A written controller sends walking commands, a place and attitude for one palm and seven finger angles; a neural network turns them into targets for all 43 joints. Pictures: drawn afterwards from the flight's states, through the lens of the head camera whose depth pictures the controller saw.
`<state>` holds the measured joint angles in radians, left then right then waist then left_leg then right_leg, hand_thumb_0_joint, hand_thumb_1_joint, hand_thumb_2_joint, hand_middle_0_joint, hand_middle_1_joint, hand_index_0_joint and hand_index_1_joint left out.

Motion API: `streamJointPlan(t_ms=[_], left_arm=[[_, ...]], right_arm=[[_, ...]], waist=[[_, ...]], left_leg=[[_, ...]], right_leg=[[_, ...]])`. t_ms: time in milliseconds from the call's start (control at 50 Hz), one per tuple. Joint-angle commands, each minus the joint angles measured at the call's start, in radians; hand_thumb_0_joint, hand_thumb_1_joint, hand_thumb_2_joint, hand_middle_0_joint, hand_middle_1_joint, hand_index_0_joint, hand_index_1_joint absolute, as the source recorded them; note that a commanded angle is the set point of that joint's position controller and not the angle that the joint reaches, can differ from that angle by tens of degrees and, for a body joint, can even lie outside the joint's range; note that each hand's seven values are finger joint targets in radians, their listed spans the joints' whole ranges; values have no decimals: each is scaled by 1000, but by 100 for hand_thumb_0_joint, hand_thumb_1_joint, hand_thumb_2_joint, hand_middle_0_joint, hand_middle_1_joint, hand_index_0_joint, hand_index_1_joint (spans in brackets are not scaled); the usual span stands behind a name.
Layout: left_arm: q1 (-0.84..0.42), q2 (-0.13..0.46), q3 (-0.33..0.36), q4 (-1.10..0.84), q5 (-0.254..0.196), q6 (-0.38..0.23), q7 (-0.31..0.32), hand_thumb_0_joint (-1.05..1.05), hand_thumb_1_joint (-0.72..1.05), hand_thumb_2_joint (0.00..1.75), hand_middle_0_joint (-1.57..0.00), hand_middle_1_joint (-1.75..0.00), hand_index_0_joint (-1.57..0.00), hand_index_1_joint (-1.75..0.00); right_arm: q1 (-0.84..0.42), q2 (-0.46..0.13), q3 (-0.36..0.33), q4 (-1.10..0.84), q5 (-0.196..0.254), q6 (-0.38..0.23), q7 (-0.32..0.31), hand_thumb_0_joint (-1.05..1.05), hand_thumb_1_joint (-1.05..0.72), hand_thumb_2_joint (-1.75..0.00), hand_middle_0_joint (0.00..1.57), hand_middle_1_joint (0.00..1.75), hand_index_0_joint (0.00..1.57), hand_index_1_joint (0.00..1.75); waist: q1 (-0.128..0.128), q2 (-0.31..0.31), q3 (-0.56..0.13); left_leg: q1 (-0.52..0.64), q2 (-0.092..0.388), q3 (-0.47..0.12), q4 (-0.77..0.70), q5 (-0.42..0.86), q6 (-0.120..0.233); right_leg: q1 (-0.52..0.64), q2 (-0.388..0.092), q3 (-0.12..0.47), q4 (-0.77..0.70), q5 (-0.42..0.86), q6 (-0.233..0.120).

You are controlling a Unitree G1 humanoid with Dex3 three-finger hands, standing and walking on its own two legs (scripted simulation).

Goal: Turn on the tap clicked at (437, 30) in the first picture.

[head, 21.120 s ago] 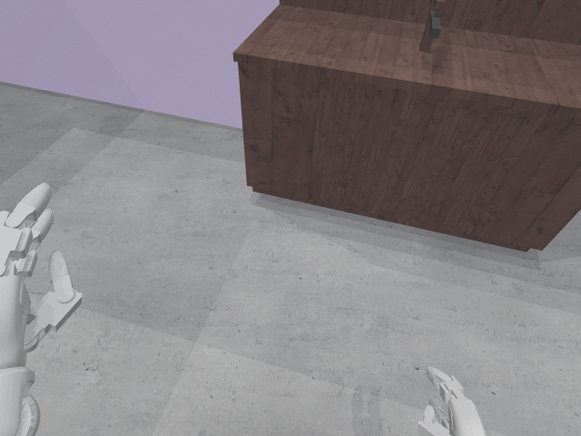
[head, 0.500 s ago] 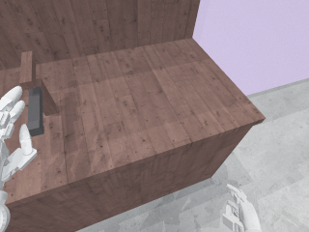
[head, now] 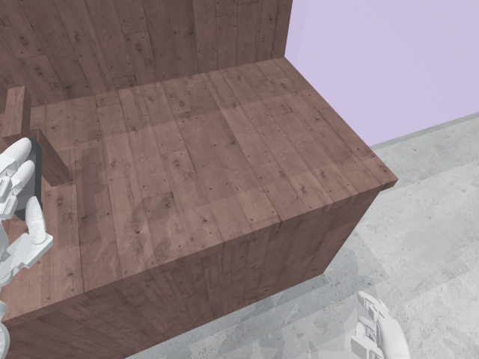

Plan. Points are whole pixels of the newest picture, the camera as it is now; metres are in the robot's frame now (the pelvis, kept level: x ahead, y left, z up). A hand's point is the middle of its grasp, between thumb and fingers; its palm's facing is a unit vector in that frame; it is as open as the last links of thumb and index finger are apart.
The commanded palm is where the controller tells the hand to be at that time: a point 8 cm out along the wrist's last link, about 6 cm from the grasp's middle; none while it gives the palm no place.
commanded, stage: come to a stop and stand still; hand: left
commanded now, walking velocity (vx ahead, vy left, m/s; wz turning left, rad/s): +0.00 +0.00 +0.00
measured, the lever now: (28, 207) +0.31 +0.35 +0.08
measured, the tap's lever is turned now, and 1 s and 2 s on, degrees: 0 0 0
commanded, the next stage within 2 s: look again from close up in 1.12 s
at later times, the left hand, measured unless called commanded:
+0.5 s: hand out of the picture +0.19 +0.32 +0.17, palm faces +0.44 -0.85 -0.30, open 7.4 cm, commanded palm +0.13 +0.34 +0.18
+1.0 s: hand out of the picture +0.21 +0.35 +0.17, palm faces +0.36 -0.87 -0.34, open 7.4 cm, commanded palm +0.15 +0.39 +0.18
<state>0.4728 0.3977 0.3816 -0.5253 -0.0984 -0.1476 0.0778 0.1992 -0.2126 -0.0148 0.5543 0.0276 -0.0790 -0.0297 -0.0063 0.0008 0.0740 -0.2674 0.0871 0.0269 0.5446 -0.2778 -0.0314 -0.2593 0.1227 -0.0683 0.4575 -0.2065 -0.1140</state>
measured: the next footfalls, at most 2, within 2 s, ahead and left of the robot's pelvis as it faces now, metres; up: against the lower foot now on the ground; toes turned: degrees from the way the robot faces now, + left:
none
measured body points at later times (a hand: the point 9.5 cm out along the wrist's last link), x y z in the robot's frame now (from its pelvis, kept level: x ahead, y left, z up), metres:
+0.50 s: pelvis -0.03 +0.06 +0.01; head -0.02 +0.09 +0.45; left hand +0.16 +0.37 +0.18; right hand +0.13 -0.16 -0.06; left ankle -0.01 +0.15 -0.73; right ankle +0.02 -0.04 -0.73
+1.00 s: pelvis -0.01 +0.11 +0.01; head +0.01 +0.14 +0.45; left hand +0.19 +0.39 +0.19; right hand +0.16 -0.11 -0.06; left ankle -0.01 +0.15 -0.73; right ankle +0.02 -0.04 -0.73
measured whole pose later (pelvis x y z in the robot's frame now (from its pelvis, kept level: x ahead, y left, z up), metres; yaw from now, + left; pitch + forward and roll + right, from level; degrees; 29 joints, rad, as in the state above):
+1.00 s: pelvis -0.01 +0.11 +0.01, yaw -1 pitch -2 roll -1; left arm 0.38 0.35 0.35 -0.48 -0.03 -0.24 0.09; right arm 0.22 -0.19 0.02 0.58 0.00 -0.15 0.00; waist 0.03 -0.04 0.09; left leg -0.17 -0.08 0.03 0.45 -0.24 0.10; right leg -0.20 -0.01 0.01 0.40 -0.16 0.03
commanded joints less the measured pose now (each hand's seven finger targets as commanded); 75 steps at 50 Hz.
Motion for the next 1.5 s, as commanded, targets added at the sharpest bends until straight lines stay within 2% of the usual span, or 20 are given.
streamJointPlan(t_ms=[0,20,40,60,100,120,160,200,220,240,260,300,360,460,640,860,960,1160,1340,1480], left_arm=[[-961,911,660,-374,133,-167,14,0,90,90,-20,-30,-20,-30],[-461,359,306,143,51,-135,-34,0,90,90,-20,-30,-20,-30],[-196,301,271,66,25,-144,-15,0,90,90,-20,-30,-20,-30],[-88,105,114,134,13,-122,-15,0,90,90,-20,-30,-20,-30],[-136,116,73,-35,22,-132,-11,0,90,90,-20,-30,-20,-30],[-91,98,49,-68,20,-132,-5,0,90,90,-20,-30,-20,-30],[0,80,35,-74,18,-121,15,0,90,90,-20,-30,-20,-30],[-15,147,106,-79,23,-117,30,0,90,90,-20,-30,-20,-30],[-32,169,136,-70,20,-120,34,0,90,90,-20,-30,-20,-30],[-46,183,158,-71,21,-124,37,0,90,90,-20,-30,-20,-30],[-61,236,205,-97,24,-125,48,0,90,90,-20,-30,-20,-30],[-137,186,157,-129,24,-131,52,0,90,90,-20,-30,-20,-30],[-235,157,100,-181,39,-146,54,0,90,90,-20,-30,-20,-30],[-296,80,6,-150,75,-140,47,0,90,90,-20,-30,-20,-30],[-191,102,62,-76,85,-137,34,0,90,90,-20,-30,-20,-30],[-201,122,60,-188,77,-160,35,0,90,90,-20,-30,-20,-30],[-138,138,86,-192,69,-155,38,0,90,90,-20,-30,-20,-30],[-111,137,94,-187,53,-145,40,0,90,90,-20,-30,-20,-30],[-148,113,55,-147,55,-134,44,0,90,90,-20,-30,-20,-30],[-131,94,40,-126,51,-125,44,0,90,90,-20,-30,-20,-30]], right_arm=[[148,-124,-83,-25,-41,-139,-18,0,-90,-90,20,30,20,30],[8,-71,-67,-74,-36,-141,-24,0,-90,-90,20,30,20,30],[14,-117,-80,-147,-15,-137,-15,0,-90,-90,20,30,20,30],[-15,-115,-66,-135,-1,-135,4,0,-90,-90,20,30,20,30],[-25,-131,-60,-137,-5,-127,21,0,-90,-90,20,30,20,30],[-41,-124,-53,-150,1,-128,30,0,-90,-90,20,30,20,30],[-67,-101,-37,-148,14,-125,40,0,-90,-90,20,30,20,30],[-58,-101,-40,-157,5,-117,25,0,-90,-90,20,30,20,30],[-60,-100,-40,-153,4,-115,18,0,-90,-90,20,30,20,30],[-65,-99,-39,-151,2,-115,9,0,-90,-90,20,30,20,30],[-80,-98,-30,-138,1,-109,1,0,-90,-90,20,30,20,30],[-80,-90,-15,-136,-11,-116,-11,0,-90,-90,20,30,20,30],[-103,-103,-11,-119,-18,-136,-24,0,-90,-90,20,30,20,30],[-97,-104,-2,-118,-9,-159,-7,0,-90,-90,20,30,20,30],[-58,-107,-14,-135,-15,-132,14,0,-90,-90,20,30,20,30],[-68,-105,-17,-124,-17,-138,16,0,-90,-90,20,30,20,30],[-68,-106,-25,-125,-13,-119,17,0,-90,-90,20,30,20,30],[-89,-110,-26,-137,-6,-93,3,0,-90,-90,20,30,20,30],[-80,-113,-22,-134,-14,-97,-8,0,-90,-90,20,30,20,30],[-90,-112,-14,-128,-18,-95,-11,0,-90,-90,20,30,20,30]], waist=[[17,-180,-73],[31,-95,-246],[76,3,-214],[52,154,-251],[47,214,-289],[54,164,-268],[54,-11,-235],[52,-242,-203],[50,-304,-175],[50,-303,-156],[46,-232,-149],[27,-110,-141],[33,86,-125],[38,179,-109],[36,39,-73],[31,125,-180],[30,95,-198],[27,76,-182],[31,50,-150],[29,41,-149]], left_leg=[[78,-111,211,-56,33,7],[49,-112,114,-141,138,53],[38,-47,59,-79,216,49],[81,-23,55,-63,267,60],[60,14,14,-60,298,82],[34,14,7,-48,248,84],[19,-23,9,-30,135,72],[-29,-73,0,32,1,62],[-45,-88,-13,74,-39,58],[-43,-90,-31,106,-57,58],[-18,-82,-39,85,-50,57],[66,-82,-48,-29,-10,63],[146,-29,-89,-167,2,87],[-73,30,-153,-300,-192,102],[-166,50,-200,-339,-167,72],[75,9,-136,-225,323,-17],[121,18,-134,-193,469,-36],[51,-1,-120,-203,314,-16],[16,-7,-131,-235,106,27],[22,-24,-122,-230,84,48]], right_leg=[[-4,-108,129,-265,527,324],[188,-164,108,-74,593,261],[201,-198,203,-52,630,254],[246,-223,188,10,633,196],[220,-221,171,50,450,183],[212,-216,174,29,385,193],[190,-218,183,-51,317,182],[149,-261,252,-151,178,171],[114,-288,291,-200,89,150],[68,-303,321,-235,-12,122],[28,-316,333,-240,-67,86],[-34,-299,294,-230,-211,55],[-55,-201,239,-181,-206,92],[151,-141,135,-28,-69,107],[217,-134,103,-13,5,112],[189,-144,75,-37,173,101],[172,-145,62,-31,171,98],[219,-163,85,-54,226,96],[198,-173,129,-94,149,97],[181,-173,142,-131,118,95]])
